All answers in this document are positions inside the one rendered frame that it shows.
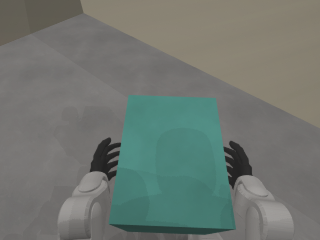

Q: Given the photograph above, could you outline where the robot right hand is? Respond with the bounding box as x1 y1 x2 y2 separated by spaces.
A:
223 141 253 190

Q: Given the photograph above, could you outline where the carton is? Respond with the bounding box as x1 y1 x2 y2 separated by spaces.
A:
108 95 236 235

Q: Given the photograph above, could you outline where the robot left hand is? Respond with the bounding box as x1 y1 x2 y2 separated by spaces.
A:
90 137 121 181

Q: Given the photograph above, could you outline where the robot right forearm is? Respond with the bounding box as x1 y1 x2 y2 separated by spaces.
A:
233 175 295 240

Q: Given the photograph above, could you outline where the robot left forearm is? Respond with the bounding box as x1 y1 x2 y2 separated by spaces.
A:
57 171 111 240

